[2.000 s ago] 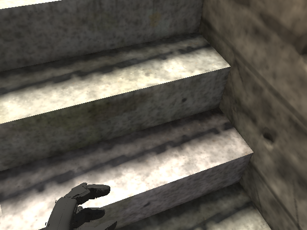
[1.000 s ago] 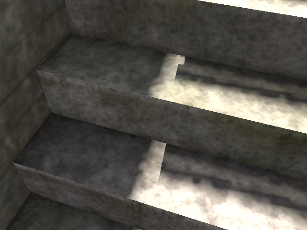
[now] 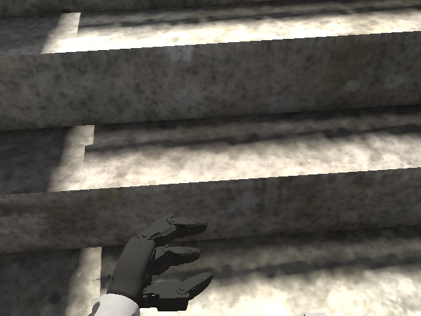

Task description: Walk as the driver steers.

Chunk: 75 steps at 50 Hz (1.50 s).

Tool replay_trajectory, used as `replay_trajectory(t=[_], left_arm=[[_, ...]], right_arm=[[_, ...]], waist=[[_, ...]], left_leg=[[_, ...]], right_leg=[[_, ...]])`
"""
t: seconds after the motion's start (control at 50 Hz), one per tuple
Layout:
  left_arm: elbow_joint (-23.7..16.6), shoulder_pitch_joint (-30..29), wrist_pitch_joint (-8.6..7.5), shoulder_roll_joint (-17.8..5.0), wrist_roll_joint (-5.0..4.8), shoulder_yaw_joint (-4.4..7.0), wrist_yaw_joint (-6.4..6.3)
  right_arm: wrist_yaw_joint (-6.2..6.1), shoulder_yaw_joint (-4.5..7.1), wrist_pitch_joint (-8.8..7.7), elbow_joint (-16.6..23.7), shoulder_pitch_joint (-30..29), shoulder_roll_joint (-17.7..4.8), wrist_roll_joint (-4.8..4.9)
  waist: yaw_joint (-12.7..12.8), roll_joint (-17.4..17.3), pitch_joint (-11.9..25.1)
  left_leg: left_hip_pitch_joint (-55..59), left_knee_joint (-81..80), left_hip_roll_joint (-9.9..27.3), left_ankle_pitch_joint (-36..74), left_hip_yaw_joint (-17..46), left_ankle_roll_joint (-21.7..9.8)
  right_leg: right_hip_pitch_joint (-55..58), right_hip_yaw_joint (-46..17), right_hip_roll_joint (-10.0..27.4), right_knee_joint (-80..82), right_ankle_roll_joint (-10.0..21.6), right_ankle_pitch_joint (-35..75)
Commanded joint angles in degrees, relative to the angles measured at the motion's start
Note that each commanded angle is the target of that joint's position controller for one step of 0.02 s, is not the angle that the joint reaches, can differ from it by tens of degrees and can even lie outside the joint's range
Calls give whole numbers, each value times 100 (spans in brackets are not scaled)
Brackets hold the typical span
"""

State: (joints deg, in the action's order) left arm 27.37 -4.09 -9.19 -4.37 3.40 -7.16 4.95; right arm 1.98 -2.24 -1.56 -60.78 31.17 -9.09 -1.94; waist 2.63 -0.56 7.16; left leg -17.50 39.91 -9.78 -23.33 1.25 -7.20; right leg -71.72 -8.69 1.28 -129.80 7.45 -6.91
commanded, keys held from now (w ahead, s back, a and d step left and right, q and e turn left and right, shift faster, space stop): w+q+shift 0.32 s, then q+shift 0.10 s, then e+shift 0.58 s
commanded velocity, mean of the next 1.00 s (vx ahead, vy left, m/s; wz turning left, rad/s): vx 0.54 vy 0.00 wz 0.20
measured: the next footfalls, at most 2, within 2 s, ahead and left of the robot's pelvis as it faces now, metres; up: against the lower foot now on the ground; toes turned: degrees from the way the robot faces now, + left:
right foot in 0.16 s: +0.28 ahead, -0.18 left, +0.20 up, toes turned +2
left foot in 0.56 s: +0.47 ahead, +0.23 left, +0.41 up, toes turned +30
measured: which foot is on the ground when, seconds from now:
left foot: down 0.00-0.18, up 0.20-0.54, down 0.56-1.00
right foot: up 0.00-0.14, down 0.16-0.58, up 0.60-1.00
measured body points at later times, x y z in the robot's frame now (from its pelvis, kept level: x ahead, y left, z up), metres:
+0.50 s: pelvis +0.30 +0.00 +0.23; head +0.31 +0.03 +0.68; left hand +0.15 +0.20 +0.07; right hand +0.65 +0.00 +0.27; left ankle +0.37 +0.18 -0.21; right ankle +0.24 -0.18 -0.51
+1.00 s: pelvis +0.46 +0.09 +0.43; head +0.45 +0.11 +0.88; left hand +0.64 +0.30 +0.34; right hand +0.57 -0.13 +0.31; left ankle +0.43 +0.21 -0.30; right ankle +0.52 -0.03 +0.05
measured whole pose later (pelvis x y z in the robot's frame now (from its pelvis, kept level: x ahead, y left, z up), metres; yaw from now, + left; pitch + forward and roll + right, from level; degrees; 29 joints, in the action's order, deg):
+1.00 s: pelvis +0.46 +0.09 +0.43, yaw +8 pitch +0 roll +0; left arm 36.5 3.7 2.4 -7.9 0.6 -1.2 -2.1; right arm -4.3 -1.7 0.7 -48.1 15.2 -7.6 -3.7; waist -1.3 3.3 1.3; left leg -12.2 31.4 10.6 -16.9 -19.4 1.2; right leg -69.3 -0.4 1.7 -128.4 -2.0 -8.6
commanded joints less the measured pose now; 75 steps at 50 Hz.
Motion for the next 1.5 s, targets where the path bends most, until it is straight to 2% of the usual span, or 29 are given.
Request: replay_trajectory(t=[0.02,0.1,0.12,0.16,0.18,0.2,0.22,0.26,0.28,0.36,0.42,0.5,0.52,0.54,0.56,0.58,0.6,0.62,0.64,0.68,0.72,0.82,0.9,1.18,1.22,1.26,1.28,1.36,1.5], left_arm=[[-546,-452,40,215,73,-375,-285],[-1601,-2899,-234,663,70,-756,-362],[-1461,-1913,-208,198,-83,-420,-488],[-81,2637,-144,-2058,-207,812,-525],[545,3700,-54,-2857,31,1104,-555],[868,3540,67,-2743,61,1099,-736],[1105,2854,234,-2015,-51,913,-856],[1921,1796,529,-98,136,430,-821],[2290,1710,550,512,86,285,-747],[2448,791,591,-288,47,555,-542],[2647,1450,595,-942,110,696,-649],[2672,2483,731,-1814,-291,847,-797],[3107,3463,673,-2042,-549,852,-754],[3284,3654,481,-1903,-364,737,-663],[3141,3128,351,-2737,-463,941,-603],[2917,3117,198,-2824,-359,1050,-566],[2962,3401,137,-1773,-385,864,-371],[3211,3010,174,-1736,-599,1084,-234],[2659,2096,294,-1225,-725,1098,-293],[1710,1105,521,-453,-373,826,-446],[1732,1823,571,-320,-429,731,-337],[1448,1594,862,-256,-402,580,-527],[918,951,1032,-463,-309,641,-674],[-539,-380,1133,-495,-505,397,-427],[-362,606,932,-1506,-578,738,-337],[267,2189,939,-2297,-716,1178,-527],[316,2156,959,-2159,-385,1126,-654],[419,897,605,-852,31,632,-565],[400,781,268,-1214,171,657,-500]], right_arm=[[6,-15,-403,730,-1260,-224,205],[-337,283,-141,587,469,-730,521],[-437,252,-281,291,684,-689,447],[-248,727,-697,820,-1467,-2221,34],[-44,717,-859,1325,-2071,-1617,196],[129,432,-879,1590,-2950,-503,8],[388,378,-816,2164,-3626,-218,-148],[499,-9,-465,3213,-4303,622,230],[472,-79,-258,3039,-3507,727,261],[141,-158,77,3223,-2659,475,493],[-81,-154,141,3496,-3240,374,399],[186,-611,7,4154,-4559,491,349],[179,-596,-24,4343,-4889,526,575],[67,-235,14,4038,-4046,-38,478],[81,-10,41,3650,-2551,-558,166],[-3,338,179,3138,-1405,-1378,-140],[-193,485,322,2525,-819,-1811,-413],[-207,426,259,2382,-877,-1508,-541],[-121,384,183,2180,-1485,-1294,-297],[-123,273,81,1542,-2361,-649,181],[-102,64,-85,1326,-2793,313,95],[-328,65,-8,1394,-2343,-30,-283],[-525,138,102,1428,-1833,-469,-260],[-760,878,740,2144,-2069,-1850,238],[-632,881,736,2044,-1476,-2054,183],[-253,519,170,2727,-2024,-1156,54],[-42,445,-88,2634,-1952,-1159,300],[-139,408,166,2716,-1789,-863,86],[-417,582,365,3104,-1487,-1007,215]], waist=[[373,104,-1288],[-752,183,-251],[-169,-482,763],[2155,-1344,3029],[1958,1063,3703],[1767,3125,3255],[1298,2357,1936],[164,823,-742],[-304,463,-880],[-1352,-59,-1579],[-900,45,-1592],[-461,-271,-595],[-408,619,41],[-735,1040,1012],[-1609,1805,1665],[-1770,892,2353],[-1310,-1455,2990],[-1265,-958,3383],[-997,-666,2313],[-317,-121,-108],[221,-81,-479],[118,-286,-354],[-148,-585,-653],[-288,-449,-618],[6,264,704],[276,2010,2426],[103,1676,2998],[-676,553,484],[-1048,728,-194]], left_leg=[[-2394,-2570,1115,257,2176,-944],[-2139,-4033,1474,2330,2066,-789],[-2058,-3339,1264,6270,2055,-761],[-207,348,1694,11934,2044,-764],[-1751,2400,972,10623,1591,-751],[-3778,6358,44,3484,1346,-315],[-4775,8358,413,2657,1562,-417],[-6266,9474,833,1455,881,-420],[-5965,9604,1046,1387,847,-464],[-5169,8564,1443,1651,766,72],[-6224,9246,1264,1242,313,128],[-3167,4191,1613,1045,-1234,81],[-1313,3616,1200,178,-1553,38],[-52,4215,478,73,-1761,-191],[39,2300,783,292,-876,-358],[1622,1840,1586,3165,1270,-853],[2689,-866,3066,4145,4542,-1741],[2212,-1706,3350,2325,5356,-1639],[1318,-1655,3398,459,4495,-967],[-712,-1192,2893,-1027,2510,-52],[-1135,-836,2527,-15,989,278],[-455,-1702,2951,2559,-601,-47],[254,-2056,3292,2197,-775,-173],[2112,-2414,3081,2947,-2207,-26],[1626,82,2505,6551,-2209,312],[-2731,3355,1644,118,-876,968],[-2572,5228,1490,56,-111,1029],[-2547,6462,633,160,-288,692],[-3917,7900,732,504,89,731]], right_leg=[[-37,1116,400,-108,-326,-252],[2968,2026,385,5201,-566,-2067],[5392,1960,-77,5571,-547,-2368],[7418,-328,326,6292,161,-3549],[8782,-3210,1315,8402,778,-4634],[8847,-6124,2517,10780,1327,-4676],[7770,-5535,2670,10800,1063,-4800],[5499,-2320,2312,9908,435,-3335],[4955,-1032,2106,9831,-26,-2258],[3462,1723,1895,11353,-386,-401],[5147,2312,1771,11494,-290,1362],[5276,2824,1126,12647,30,2424],[5442,2364,1406,12523,369,5462],[6126,2208,1653,11571,585,10198],[7623,1852,1709,10439,299,10852],[6731,1232,1460,8663,-233,8862],[4935,947,57,6045,-669,1131],[4499,-277,-562,2667,-880,-269],[3315,-595,-470,1342,-756,-307],[2168,-304,-90,1100,-313,53],[2243,-435,-88,1383,-100,584],[1246,541,-201,559,-450,785],[53,625,-56,-271,-772,123],[837,1600,878,5116,-793,-3147],[4460,1684,-91,7692,-435,-1583],[8992,-1388,650,8255,710,301],[8276,-2084,761,8406,696,1490],[4626,-339,1236,7326,58,1039],[4714,-370,2117,9036,55,-1450]])
Velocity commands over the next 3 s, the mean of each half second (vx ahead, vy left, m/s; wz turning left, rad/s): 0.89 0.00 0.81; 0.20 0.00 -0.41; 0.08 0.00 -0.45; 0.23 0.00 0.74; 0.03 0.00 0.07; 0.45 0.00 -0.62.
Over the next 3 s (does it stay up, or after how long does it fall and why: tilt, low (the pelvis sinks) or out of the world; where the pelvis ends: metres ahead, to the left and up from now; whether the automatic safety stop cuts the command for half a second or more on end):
stays up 0.76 -0.08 0.60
